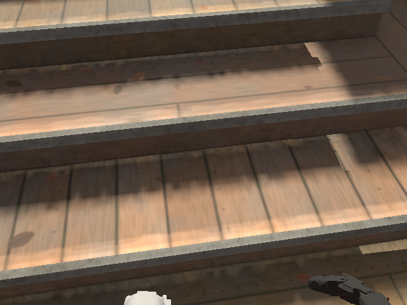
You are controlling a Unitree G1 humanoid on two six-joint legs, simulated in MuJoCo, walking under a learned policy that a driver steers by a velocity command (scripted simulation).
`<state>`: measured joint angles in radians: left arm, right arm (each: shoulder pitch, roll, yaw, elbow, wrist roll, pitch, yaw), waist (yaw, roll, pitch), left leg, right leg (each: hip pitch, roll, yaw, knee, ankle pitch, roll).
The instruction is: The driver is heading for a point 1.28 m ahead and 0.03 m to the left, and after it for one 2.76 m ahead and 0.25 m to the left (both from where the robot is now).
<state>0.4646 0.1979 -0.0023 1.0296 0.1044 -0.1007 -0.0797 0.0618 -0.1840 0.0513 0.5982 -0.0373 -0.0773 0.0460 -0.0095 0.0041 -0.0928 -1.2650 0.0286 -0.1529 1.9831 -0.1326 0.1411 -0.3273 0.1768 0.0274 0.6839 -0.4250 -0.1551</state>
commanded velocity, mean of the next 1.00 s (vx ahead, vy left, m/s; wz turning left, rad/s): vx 0.50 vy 0.00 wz -0.06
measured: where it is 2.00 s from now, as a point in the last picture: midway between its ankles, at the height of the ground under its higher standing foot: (203, 75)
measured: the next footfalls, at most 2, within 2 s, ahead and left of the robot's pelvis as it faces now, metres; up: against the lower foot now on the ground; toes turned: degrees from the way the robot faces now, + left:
left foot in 0.18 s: +0.32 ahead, +0.12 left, +0.15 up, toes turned -5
right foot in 0.68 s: +0.48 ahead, -0.18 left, +0.15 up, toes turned -15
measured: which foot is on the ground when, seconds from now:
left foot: up 0.00-0.16, down 0.18-0.68, up 0.70-0.98, down 1.00-1.00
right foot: down 0.00-0.20, up 0.22-0.66, down 0.68-1.00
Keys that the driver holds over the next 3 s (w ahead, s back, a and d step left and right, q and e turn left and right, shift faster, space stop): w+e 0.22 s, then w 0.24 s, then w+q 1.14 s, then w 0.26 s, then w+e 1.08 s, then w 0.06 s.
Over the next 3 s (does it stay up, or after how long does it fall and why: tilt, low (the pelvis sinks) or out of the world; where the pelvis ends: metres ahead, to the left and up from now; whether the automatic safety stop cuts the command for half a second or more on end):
stays up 1.71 0.15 0.76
